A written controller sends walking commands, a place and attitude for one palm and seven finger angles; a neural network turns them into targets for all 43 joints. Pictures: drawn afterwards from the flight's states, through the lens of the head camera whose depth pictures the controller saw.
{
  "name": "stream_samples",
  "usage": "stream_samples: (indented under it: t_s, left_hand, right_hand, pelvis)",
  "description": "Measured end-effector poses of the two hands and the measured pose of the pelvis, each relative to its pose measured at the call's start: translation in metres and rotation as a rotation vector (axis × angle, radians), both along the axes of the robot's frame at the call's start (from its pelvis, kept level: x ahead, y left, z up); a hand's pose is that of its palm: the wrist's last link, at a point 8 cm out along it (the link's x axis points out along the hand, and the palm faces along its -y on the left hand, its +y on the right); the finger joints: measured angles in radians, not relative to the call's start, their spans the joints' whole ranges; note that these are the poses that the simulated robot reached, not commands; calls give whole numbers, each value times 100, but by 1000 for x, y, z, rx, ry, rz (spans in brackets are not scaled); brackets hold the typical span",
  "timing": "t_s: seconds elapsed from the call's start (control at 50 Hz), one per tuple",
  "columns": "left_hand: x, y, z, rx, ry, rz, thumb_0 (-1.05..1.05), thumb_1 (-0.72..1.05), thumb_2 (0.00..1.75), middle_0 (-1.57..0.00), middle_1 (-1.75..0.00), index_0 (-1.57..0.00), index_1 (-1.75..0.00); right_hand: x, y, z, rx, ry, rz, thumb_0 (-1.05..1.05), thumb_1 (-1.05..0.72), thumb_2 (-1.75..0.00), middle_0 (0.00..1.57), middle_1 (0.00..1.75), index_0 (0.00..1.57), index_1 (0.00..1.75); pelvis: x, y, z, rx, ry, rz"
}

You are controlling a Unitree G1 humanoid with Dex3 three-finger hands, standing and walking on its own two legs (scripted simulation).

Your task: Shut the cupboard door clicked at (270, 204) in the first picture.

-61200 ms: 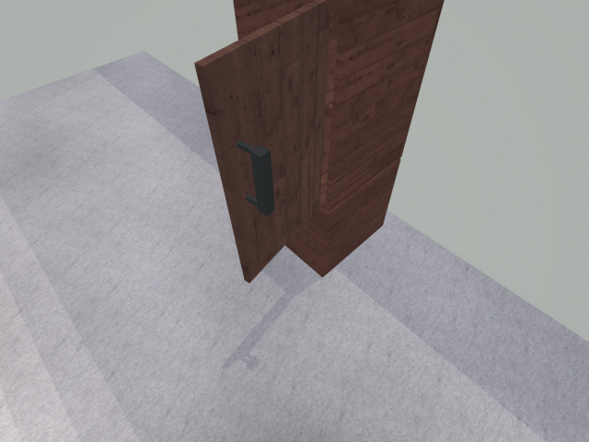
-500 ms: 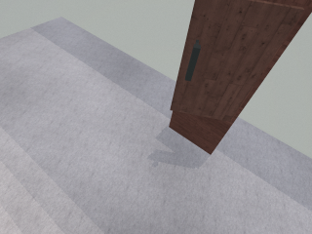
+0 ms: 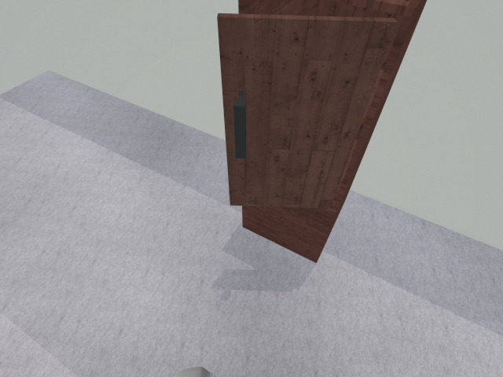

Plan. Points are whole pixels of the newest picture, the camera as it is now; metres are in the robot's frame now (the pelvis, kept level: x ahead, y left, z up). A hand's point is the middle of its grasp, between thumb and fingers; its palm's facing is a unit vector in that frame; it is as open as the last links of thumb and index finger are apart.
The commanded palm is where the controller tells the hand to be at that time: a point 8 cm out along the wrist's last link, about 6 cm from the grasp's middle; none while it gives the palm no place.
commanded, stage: take the last steps up to it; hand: left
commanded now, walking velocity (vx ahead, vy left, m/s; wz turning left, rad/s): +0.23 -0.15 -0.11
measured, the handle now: (240, 125) +0.65 +0.05 +0.01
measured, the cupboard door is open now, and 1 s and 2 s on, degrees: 28 28 28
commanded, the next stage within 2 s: come to a stop and stand still in 0.22 s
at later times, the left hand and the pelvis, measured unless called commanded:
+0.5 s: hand (188, 316) +0.26 +0.14 -0.17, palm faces -0.05 -0.98 -0.21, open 7.4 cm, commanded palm none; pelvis +0.16 -0.05 +0.00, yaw -3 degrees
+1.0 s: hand (171, 339) +0.23 +0.17 -0.19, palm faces +0.05 -0.98 -0.21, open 7.4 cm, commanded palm none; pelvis +0.16 -0.03 -0.01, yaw -2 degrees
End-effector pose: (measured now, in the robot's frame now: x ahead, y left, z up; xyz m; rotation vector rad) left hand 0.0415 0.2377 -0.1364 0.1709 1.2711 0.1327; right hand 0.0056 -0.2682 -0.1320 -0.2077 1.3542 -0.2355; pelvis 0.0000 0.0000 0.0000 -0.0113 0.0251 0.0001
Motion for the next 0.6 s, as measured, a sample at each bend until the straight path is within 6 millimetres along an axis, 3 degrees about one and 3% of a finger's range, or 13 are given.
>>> stream_samples:
  t_s: [0.12, 0.2, 0.26, 0.36, 0.46, 0.54, 0.6]
  left_hand:
    - [2, -12, -21, -51, 129, 24, 0, 90, 90, -20, -30, -20, -30]
    - [22, -10, -42, -73, 189, 21, 0, 90, 90, -20, -30, -20, -30]
    - [56, -9, -40, -65, 181, -15, 1, 90, 90, -20, -30, -20, -30]
    - [133, -16, -18, -51, 56, -28, 1, 91, 90, -20, -30, -20, -30]
    - [198, -36, -3, -15, -39, -56, 0, 91, 90, -20, -30, -20, -30]
    - [232, -60, -7, 29, -87, -87, 0, 91, 90, -20, -30, -20, -30]
    - [242, -77, -9, 50, -85, -103, 0, 91, 90, -20, -30, -20, -30]
  right_hand:
    - [95, 8, 5, -7, -124, 52, 1, -91, -90, 19, 30, 20, 30]
    - [142, 16, -1, -31, -204, 72, 0, -90, -90, 20, 30, 20, 30]
    - [149, 18, 2, -30, -199, 49, 0, -90, -90, 20, 30, 20, 30]
    - [135, 15, 9, -2, -76, 13, 0, -90, -90, 20, 30, 21, 30]
    - [124, 0, 3, 44, 43, -43, 0, -90, -90, 20, 30, 21, 30]
    - [130, -24, -18, 82, 89, -91, 0, -90, -90, 20, 30, 21, 30]
    - [144, -45, -34, 85, 95, -109, 0, -90, -90, 20, 30, 21, 30]
  pelvis:
    - [45, -2, -7, -19, 0, -11]
    - [77, 1, -22, -20, -15, -44]
    - [95, -3, -18, -13, -22, -66]
    - [123, -15, -1, -23, -20, -62]
    - [149, -38, 4, -28, -17, -53]
    - [172, -66, -11, 15, -23, -55]
    - [178, -74, -20, 20, -20, -60]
